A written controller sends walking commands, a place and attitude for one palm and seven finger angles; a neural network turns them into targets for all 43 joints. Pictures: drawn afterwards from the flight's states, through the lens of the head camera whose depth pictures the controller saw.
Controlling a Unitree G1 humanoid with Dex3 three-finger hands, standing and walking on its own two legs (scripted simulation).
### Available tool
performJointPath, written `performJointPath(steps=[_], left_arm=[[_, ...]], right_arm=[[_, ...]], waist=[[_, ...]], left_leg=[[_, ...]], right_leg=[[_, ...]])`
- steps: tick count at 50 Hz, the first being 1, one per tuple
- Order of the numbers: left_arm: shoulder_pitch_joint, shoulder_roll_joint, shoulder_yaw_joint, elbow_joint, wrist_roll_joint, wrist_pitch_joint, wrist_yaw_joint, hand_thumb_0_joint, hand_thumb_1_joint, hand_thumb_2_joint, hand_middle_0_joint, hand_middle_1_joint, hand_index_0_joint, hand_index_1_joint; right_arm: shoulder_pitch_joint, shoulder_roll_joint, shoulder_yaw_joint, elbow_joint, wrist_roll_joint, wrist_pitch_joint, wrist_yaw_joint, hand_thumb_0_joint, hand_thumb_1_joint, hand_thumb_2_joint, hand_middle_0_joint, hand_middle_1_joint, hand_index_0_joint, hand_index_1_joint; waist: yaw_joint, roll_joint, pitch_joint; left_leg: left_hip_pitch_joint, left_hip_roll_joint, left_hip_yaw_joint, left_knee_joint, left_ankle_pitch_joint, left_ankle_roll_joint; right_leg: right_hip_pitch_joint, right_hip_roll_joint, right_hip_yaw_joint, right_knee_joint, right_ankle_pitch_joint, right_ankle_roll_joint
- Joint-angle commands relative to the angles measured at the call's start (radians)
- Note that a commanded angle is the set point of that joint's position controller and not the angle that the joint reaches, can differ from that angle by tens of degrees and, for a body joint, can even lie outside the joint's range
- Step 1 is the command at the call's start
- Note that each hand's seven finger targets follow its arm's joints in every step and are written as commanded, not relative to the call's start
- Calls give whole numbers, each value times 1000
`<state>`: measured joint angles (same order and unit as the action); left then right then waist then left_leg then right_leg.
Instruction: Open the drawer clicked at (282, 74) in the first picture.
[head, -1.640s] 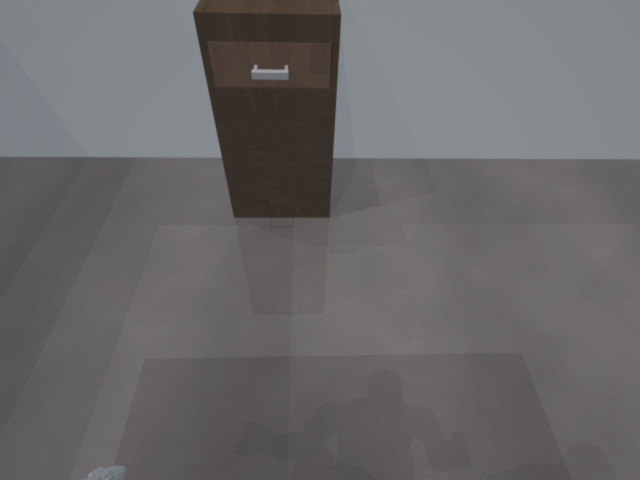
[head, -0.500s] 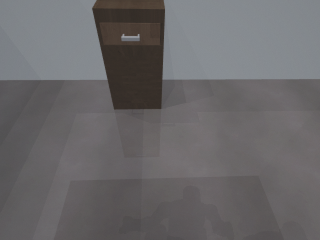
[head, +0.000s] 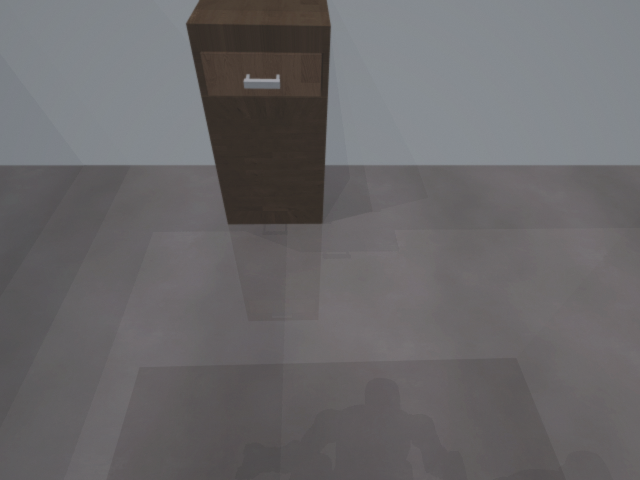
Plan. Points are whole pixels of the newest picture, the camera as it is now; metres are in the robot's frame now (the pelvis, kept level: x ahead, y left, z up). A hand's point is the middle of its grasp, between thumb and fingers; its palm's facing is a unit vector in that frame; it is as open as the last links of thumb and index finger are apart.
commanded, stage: walk to a spot facing it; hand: left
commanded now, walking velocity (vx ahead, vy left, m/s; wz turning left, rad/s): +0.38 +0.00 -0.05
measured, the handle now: (262, 80) +1.26 +0.26 -0.09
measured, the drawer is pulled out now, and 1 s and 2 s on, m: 0.00 0.00 0.00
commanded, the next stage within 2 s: take the last steps up to it in 0.90 s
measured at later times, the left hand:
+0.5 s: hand (216, 437) +0.22 +0.18 -0.19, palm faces -0.09 -0.98 -0.18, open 7.3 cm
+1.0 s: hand (231, 377) +0.33 +0.18 -0.21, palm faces +0.09 -0.99 -0.13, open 7.3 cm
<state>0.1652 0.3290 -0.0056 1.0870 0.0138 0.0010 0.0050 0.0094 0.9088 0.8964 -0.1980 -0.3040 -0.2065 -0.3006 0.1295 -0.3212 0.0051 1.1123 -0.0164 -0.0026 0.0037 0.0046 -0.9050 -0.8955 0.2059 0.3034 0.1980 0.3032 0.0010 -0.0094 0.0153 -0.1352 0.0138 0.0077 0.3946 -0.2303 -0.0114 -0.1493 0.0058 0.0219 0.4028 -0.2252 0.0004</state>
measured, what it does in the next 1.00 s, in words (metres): walks ahead: right foot, then left foot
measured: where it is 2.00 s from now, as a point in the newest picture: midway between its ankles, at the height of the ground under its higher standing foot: (325, 349)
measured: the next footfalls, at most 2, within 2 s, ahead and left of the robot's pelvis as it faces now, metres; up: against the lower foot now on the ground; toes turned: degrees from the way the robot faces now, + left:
right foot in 0.56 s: +0.31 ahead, -0.14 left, +0.00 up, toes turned -12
left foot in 0.94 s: +0.46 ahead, +0.10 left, +0.00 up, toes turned +11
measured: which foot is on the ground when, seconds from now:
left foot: down 0.00-0.56, up 0.58-0.92, down 0.94-1.00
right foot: down 0.00-0.24, up 0.26-0.54, down 0.56-0.96, up 0.98-1.00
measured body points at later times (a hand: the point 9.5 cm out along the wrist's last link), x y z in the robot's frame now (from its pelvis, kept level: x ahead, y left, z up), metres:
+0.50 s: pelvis +0.15 +0.00 -0.02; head +0.19 -0.01 +0.43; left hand +0.23 +0.23 -0.17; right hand -0.02 -0.18 -0.15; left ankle -0.01 +0.13 -0.74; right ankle +0.24 -0.13 -0.72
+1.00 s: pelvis +0.36 +0.01 -0.02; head +0.36 +0.04 +0.42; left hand +0.33 +0.23 -0.20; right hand +0.46 -0.23 -0.14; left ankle +0.43 +0.09 -0.74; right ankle +0.28 -0.13 -0.71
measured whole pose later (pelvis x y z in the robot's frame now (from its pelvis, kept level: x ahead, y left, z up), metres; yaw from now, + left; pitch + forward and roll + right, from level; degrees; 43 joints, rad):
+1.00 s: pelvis +0.36 +0.01 -0.02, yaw +1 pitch -2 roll -2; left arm 0.36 0.19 0.05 1.11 0.02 -0.03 0.00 0.01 0.92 0.90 -0.20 -0.30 -0.20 -0.30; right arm 0.18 -0.15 -0.05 0.98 -0.03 -0.07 0.02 0.00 -0.91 -0.90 0.20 0.30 0.19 0.30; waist 0.01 -0.05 0.03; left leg -0.38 0.09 0.16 0.68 -0.27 0.06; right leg -0.20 -0.07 -0.14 0.84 -0.49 0.00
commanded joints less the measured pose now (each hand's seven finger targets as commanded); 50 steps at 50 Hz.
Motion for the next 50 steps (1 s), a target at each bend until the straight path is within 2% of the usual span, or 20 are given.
performJointPath(steps=[1, 8, 10, 12, 13, 15, 19, 22, 24, 26, 27, 28, 29, 31, 35, 42, 45, 46, 48, 50], left_arm=[[74, 105, 29, -39, 10, 7, -7, 0, 900, 900, -200, -300, -200, -300], [187, 83, 60, -42, 6, -23, -6, 0, 900, 900, -200, -300, -200, -300], [176, 58, 65, -46, 5, -29, -4, 0, 900, 900, -200, -300, -200, -300], [79, -44, 51, -90, 2, -40, -8, 0, 900, 900, -200, -300, -200, -300], [-19, -28, 46, -134, 6, -55, -1, 0, 900, 900, -200, -300, -200, -300], [-51, -53, 54, -132, 6, -56, -12, 0, 900, 900, -200, -300, -200, -300], [-54, -110, 54, -143, 5, -31, -40, 0, 900, 900, -200, -300, -200, -300], [-59, -134, 52, -149, 0, -32, -44, 0, 900, 900, -200, -300, -200, -300], [52, -117, 62, -116, 3, -35, -38, 0, 900, 900, -200, -300, -200, -300], [294, -55, 84, -44, 14, -50, -26, 0, 900, 900, -200, -300, -200, -300], [409, 41, 108, -11, 24, -66, -11, 0, 900, 900, -200, -300, -200, -300], [439, 128, 124, -8, 12, -67, 3, 0, 900, 900, -200, -300, -200, -300], [369, 129, 126, -25, -5, -59, 4, 0, 900, 900, -200, -300, -200, -300], [198, 26, 92, -59, 5, -62, 11, 0, 900, 900, -200, -300, -200, -300], [105, -42, 69, -69, 17, -73, 15, 0, 900, 900, -200, -300, -200, -300], [146, 0, 80, -48, 18, -75, 5, 0, 900, 900, -200, -300, -200, -300], [161, -4, 81, -44, 14, -65, 4, 0, 900, 900, -200, -300, -200, -300], [174, -25, 76, -45, 10, -61, 1, 0, 900, 900, -200, -300, -200, -300], [164, -105, 59, -104, 3, -61, -9, 0, 900, 900, -200, -300, -200, -300], [103, -90, 68, -100, 7, -56, -4, 0, 900, 900, -200, -300, -200, -300]], right_arm=[[50, -90, -21, -43, -10, 1, -2, 0, -900, -900, 200, 300, 200, 300], [143, -28, -33, -67, -1, -34, -5, 0, -900, -900, 200, 300, 200, 300], [219, -2, -33, -49, 1, -50, -10, 0, -900, -900, 200, 300, 200, 300], [457, -87, -62, 35, -12, -69, -25, 0, -900, -900, 200, 300, 200, 300], [537, -63, -57, 62, -11, -70, -35, 0, -900, -900, 200, 300, 200, 300], [495, -11, -44, 46, -11, -77, -45, 0, -900, -900, 200, 300, 200, 300], [408, 19, -48, 32, -9, -92, -49, 0, -900, -900, 200, 300, 200, 300], [397, 23, -48, 48, -7, -90, -46, 0, -900, -900, 200, 300, 200, 300], [378, -1, -58, 57, -1, -87, -46, 0, -900, -900, 200, 300, 200, 300], [356, -3, -65, 53, 7, -84, -39, 0, -900, -900, 200, 300, 200, 300], [381, 52, -57, 42, 15, -84, -24, 0, -900, -900, 200, 300, 200, 300], [428, 122, -50, 9, 23, -82, -24, 0, -900, -900, 200, 300, 200, 300], [325, 108, -56, -12, 22, -74, -20, 0, -900, -900, 200, 300, 200, 300], [228, 122, -62, -43, 1, -62, -9, 0, -900, -900, 200, 300, 200, 300], [337, 162, -63, -20, -13, -16, 0, 0, -900, -900, 200, 300, 200, 300], [155, 142, -67, -119, -5, -33, 30, 0, -900, -900, 200, 300, 200, 300], [200, 113, -74, -113, -7, -46, 27, 0, -900, -900, 200, 300, 200, 300], [282, 75, -80, -87, -11, -52, 20, 0, -900, -900, 200, 300, 200, 300], [475, -108, -116, -53, -19, -58, -3, 0, -900, -900, 200, 300, 200, 300], [348, -35, -90, -66, -10, -55, -25, 0, -900, -900, 200, 300, 200, 300]], waist=[[9, -29, 100], [1, -86, 107], [-34, -25, 105], [-124, 324, 79], [-145, 277, 139], [-107, 99, 183], [-43, 128, 192], [-22, 161, 167], [35, 136, 80], [144, 72, -45], [179, -89, -136], [137, -253, -224], [143, -159, -145], [66, -47, 66], [-46, -76, 51], [-17, -80, 98], [-52, -9, 98], [-84, 67, 56], [-130, 419, -27], [-87, 208, 33]], left_leg=[[-144, 62, -61, -21, -331, 32], [-199, 37, 20, 190, -226, 41], [-91, 52, 13, 124, -158, 50], [240, 296, -351, -96, 141, 175], [328, 382, -450, -114, 396, 240], [281, 387, -348, -102, 497, 250], [134, 283, -135, -200, 276, 186], [59, 228, -18, -192, 386, 154], [80, 232, 25, -62, 630, 144], [-2, 172, 81, 258, 631, 91], [-205, 113, 99, 560, 315, 62], [-403, 2, 66, 922, -296, 40], [-455, 53, -10, 1023, -292, 63], [-496, 134, -33, 1011, -154, 59], [-363, 158, 18, 784, -85, 15], [-270, 123, 111, 360, -8, 6], [-84, 77, 166, 219, 18, 11], [43, 73, 142, 151, -20, 20], [226, 435, -443, -148, -56, 176], [95, 428, -375, -173, -32, 185]], right_leg=[[-107, -103, 152, -103, -395, -49], [-74, -171, 240, -59, -290, -132], [-137, -147, 184, 45, -153, -124], [-462, 34, -101, 554, -119, -33], [-650, 3, -54, 686, -320, -29], [-679, -90, -12, 753, -281, -32], [-550, -122, -77, 559, -133, -19], [-323, -65, -172, 323, -32, -30], [-161, -20, -188, 277, 2, -61], [154, 2, -185, 171, 79, -80], [357, -196, 31, 104, -20, -135], [419, -490, 510, -54, -80, -241], [275, -497, 535, -159, -279, -265], [-33, -437, 377, -195, -340, -215], [-225, -329, 38, -219, -169, -141], [-170, -303, -56, -206, -168, -134], [-194, -268, -107, -86, -121, -103], [-213, -214, -151, 83, -41, -80], [-482, -20, -198, 685, -381, -1], [-547, -100, -59, 882, -246, -14]])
